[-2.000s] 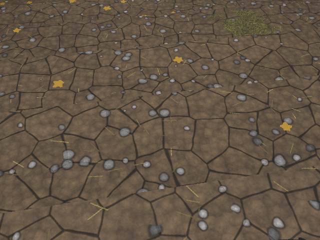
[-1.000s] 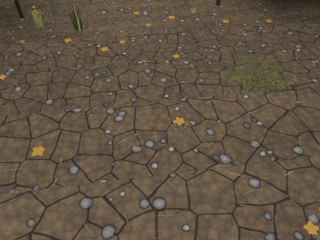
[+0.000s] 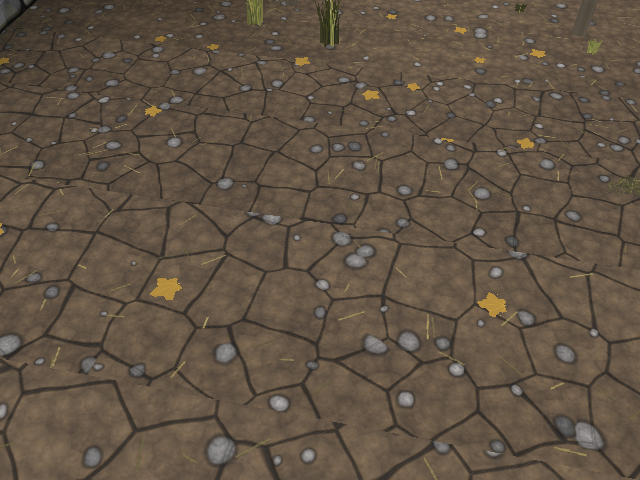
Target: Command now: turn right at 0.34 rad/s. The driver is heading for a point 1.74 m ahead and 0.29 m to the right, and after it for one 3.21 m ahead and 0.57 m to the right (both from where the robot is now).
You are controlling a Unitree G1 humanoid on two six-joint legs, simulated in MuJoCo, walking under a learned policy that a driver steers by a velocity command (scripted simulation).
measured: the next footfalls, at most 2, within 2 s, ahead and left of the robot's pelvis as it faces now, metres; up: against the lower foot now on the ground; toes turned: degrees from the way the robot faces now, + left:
right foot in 0.20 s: +0.06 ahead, -0.15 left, +0.00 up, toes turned -11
left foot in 0.92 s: +0.35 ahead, +0.00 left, +0.00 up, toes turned -12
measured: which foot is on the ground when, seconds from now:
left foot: down 0.00-0.20, up 0.22-0.90, down 0.92-1.00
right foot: up 0.00-0.18, down 0.20-0.92, up 0.94-1.00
